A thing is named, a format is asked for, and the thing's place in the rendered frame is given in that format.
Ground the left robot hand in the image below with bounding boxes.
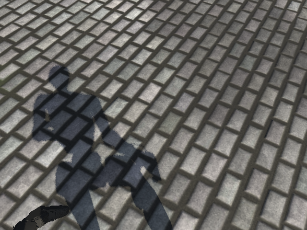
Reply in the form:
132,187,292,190
13,205,70,230

